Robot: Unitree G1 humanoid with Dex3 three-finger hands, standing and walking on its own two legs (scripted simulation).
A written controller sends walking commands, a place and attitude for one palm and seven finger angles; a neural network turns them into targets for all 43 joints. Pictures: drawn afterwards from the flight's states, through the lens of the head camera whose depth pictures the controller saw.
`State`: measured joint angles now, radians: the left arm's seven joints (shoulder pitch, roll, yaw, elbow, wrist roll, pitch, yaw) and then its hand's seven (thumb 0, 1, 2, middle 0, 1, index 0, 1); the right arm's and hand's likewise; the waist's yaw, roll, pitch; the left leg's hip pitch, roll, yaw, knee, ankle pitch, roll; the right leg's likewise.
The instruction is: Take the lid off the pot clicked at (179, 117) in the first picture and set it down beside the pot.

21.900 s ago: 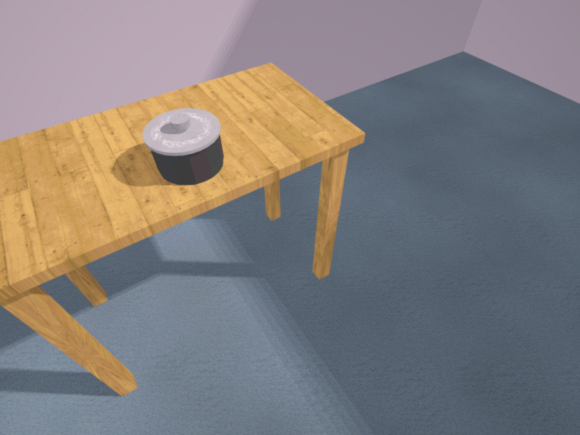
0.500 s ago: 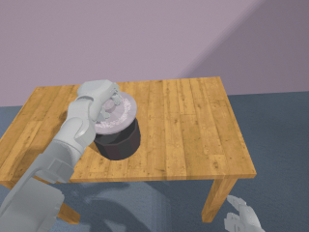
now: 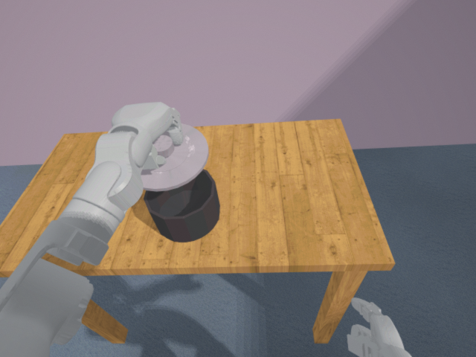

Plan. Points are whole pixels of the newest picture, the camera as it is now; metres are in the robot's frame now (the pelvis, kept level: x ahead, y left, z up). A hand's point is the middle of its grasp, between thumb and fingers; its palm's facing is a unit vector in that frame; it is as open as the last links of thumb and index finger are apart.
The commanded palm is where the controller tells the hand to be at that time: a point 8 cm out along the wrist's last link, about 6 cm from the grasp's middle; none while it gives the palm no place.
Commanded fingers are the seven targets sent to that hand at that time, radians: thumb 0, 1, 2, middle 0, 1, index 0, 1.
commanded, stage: lift the lid straight up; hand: left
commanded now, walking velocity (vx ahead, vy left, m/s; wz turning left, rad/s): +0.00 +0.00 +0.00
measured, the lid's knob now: (162, 146) +0.44 +0.17 +0.14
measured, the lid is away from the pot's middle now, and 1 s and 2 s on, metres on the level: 0.01 0.03 0.17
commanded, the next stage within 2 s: move the lid sideways beside the pot in 0.70 s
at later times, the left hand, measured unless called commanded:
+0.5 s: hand (155, 123) +0.43 +0.15 +0.21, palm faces -0.15 -0.01 -0.99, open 7.2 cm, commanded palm +0.40 +0.16 +0.27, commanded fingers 0.00 0.71 0.93 -1.01 -1.07 -0.91 -1.00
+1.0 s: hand (141, 124) +0.42 +0.18 +0.21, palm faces -0.15 -0.02 -0.99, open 7.2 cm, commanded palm +0.40 +0.19 +0.27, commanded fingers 0.00 0.71 0.93 -1.01 -1.07 -0.91 -1.00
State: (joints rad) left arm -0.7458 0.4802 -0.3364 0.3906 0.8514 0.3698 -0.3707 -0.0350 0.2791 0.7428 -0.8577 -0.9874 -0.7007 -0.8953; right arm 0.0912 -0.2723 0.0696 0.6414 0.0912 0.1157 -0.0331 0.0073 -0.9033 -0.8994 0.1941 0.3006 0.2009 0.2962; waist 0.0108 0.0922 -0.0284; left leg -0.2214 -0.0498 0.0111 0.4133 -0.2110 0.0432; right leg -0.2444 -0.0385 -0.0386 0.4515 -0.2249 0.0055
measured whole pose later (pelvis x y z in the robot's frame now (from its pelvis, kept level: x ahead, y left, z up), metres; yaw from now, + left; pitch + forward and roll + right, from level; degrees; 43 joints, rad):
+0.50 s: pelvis -0.01 +0.00 +0.00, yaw +0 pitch +1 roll +1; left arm -0.91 0.48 -0.33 0.50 0.87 0.37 -0.42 -0.03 0.28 0.74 -0.87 -0.99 -0.70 -0.89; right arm 0.13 -0.27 0.07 0.65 0.09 0.08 -0.05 0.01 -0.90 -0.90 0.19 0.30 0.20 0.30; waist 0.00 0.09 -0.03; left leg -0.22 -0.05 0.02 0.40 -0.19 0.04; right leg -0.26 -0.04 -0.03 0.45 -0.21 0.01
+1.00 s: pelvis +0.00 +0.00 +0.00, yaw +0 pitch +1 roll +1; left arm -0.89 0.52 -0.30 0.46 0.87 0.37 -0.45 -0.04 0.29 0.75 -0.88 -1.00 -0.70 -0.89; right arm 0.09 -0.28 0.08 0.63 0.09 0.09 -0.04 0.01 -0.90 -0.90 0.19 0.30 0.20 0.30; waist 0.01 0.09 -0.03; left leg -0.23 -0.05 0.02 0.40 -0.20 0.05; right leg -0.25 -0.04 -0.03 0.44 -0.21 0.01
